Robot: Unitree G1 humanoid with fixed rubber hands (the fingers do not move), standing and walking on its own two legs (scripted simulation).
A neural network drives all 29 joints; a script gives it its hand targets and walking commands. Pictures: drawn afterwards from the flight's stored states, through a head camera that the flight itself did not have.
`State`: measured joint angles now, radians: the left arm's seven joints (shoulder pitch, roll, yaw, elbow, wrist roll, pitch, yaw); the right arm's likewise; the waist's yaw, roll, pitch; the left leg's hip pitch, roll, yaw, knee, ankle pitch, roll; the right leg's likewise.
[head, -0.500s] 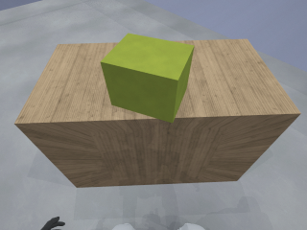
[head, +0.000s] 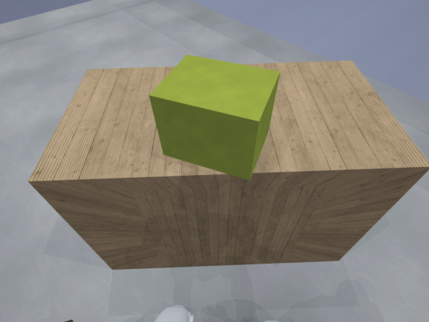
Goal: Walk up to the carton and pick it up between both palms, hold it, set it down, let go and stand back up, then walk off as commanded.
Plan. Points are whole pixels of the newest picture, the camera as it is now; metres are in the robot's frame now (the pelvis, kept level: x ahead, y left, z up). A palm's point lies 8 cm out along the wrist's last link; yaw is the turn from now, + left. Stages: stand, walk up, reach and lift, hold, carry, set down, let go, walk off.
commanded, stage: walk up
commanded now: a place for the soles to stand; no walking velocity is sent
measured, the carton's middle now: (217, 116) +0.58 +0.01 +0.05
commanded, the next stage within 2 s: none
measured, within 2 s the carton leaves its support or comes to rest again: neither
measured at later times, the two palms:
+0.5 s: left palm (66, 309) +0.16 +0.31 -0.09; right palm out of the picture +0.15 -0.32 -0.11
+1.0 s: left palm (79, 286) +0.21 +0.30 -0.10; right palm (381, 304) +0.18 -0.32 -0.11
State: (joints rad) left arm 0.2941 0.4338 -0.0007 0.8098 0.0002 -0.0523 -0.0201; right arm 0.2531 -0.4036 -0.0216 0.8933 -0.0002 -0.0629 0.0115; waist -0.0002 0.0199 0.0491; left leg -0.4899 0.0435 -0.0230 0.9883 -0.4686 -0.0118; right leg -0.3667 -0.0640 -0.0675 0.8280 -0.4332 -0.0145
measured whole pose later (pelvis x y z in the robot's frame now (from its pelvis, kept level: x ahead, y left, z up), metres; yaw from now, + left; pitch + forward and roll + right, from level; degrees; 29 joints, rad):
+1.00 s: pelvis +0.11 +0.00 +0.00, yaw +1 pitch -1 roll +1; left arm 0.20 0.39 0.00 0.81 0.00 -0.03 -0.02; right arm 0.25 -0.40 -0.02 0.90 0.00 -0.08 -0.02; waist 0.00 0.00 0.08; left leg -0.41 0.01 -0.03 0.84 -0.42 -0.02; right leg -0.41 -0.05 -0.05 0.88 -0.44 -0.01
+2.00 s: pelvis +0.11 +0.04 +0.00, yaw +2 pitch -2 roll -2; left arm 0.20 0.43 0.00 0.83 0.00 -0.04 -0.01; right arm 0.25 -0.40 -0.02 0.92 0.00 -0.08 -0.02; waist 0.00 0.00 0.09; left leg -0.39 0.01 -0.03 0.86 -0.43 0.02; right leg -0.41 -0.06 -0.04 0.89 -0.53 0.01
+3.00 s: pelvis +0.13 +0.02 +0.00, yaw +2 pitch -2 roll +0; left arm 0.22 0.40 0.00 0.83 0.00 -0.06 0.00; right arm 0.23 -0.40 -0.02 0.89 0.00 -0.03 -0.02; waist 0.00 0.02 0.09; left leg -0.38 0.00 -0.03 0.90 -0.53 -0.01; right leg -0.38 -0.04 -0.04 0.84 -0.41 0.00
